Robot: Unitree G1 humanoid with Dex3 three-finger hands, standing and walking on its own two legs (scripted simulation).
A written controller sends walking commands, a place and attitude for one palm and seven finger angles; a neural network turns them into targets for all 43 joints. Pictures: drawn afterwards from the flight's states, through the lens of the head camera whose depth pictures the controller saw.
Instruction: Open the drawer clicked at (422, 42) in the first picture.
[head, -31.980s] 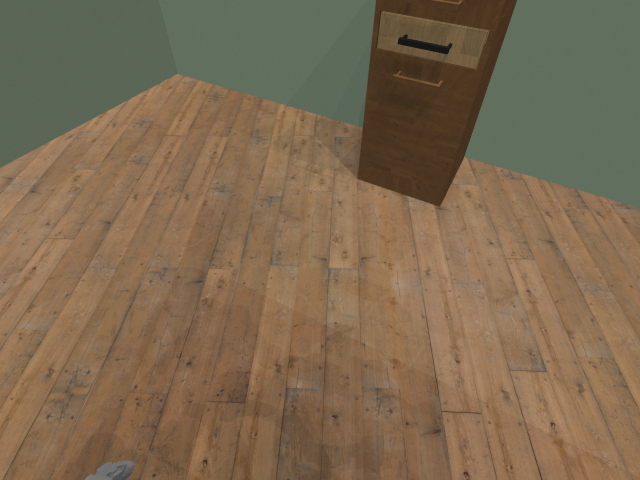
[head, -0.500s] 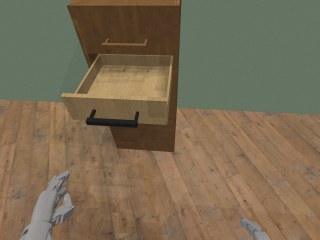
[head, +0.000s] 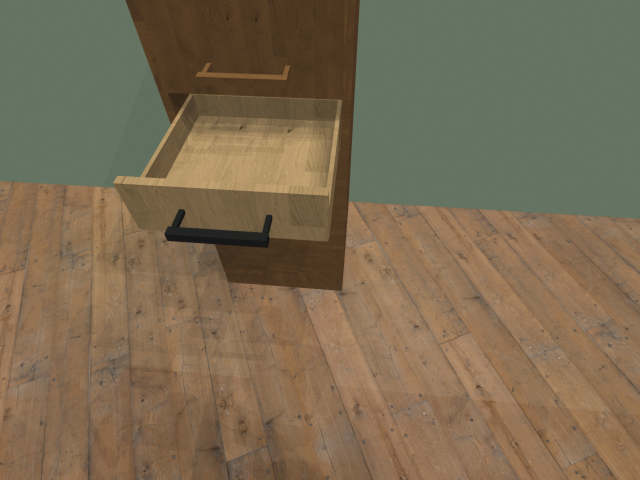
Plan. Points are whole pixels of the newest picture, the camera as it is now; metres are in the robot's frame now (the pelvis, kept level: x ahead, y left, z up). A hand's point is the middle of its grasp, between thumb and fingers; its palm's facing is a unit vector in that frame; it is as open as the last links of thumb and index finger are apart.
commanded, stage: let the arm hang, fingers relaxed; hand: left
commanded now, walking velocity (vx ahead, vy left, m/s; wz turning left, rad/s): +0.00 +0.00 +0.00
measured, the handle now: (220, 227) +0.53 +0.21 -0.06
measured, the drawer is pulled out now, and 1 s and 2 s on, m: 0.30 0.30 0.30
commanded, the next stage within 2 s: look to check the result in 0.46 s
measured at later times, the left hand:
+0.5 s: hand out of the picture +0.01 +0.16 -0.17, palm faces +0.00 -0.98 -0.21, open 7.3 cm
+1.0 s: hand out of the picture +0.00 +0.14 -0.17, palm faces +0.01 -0.98 -0.20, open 7.4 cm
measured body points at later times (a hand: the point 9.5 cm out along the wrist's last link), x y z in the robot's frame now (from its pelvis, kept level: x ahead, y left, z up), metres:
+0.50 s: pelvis +0.01 -0.02 +0.00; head +0.02 -0.03 +0.45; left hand +0.01 +0.21 -0.16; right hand -0.02 -0.22 -0.17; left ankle +0.01 +0.10 -0.74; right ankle +0.00 -0.12 -0.74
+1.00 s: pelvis +0.02 -0.03 +0.00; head +0.04 -0.04 +0.45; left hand +0.00 +0.19 -0.16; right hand +0.00 -0.23 -0.17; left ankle +0.01 +0.10 -0.74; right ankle +0.00 -0.12 -0.74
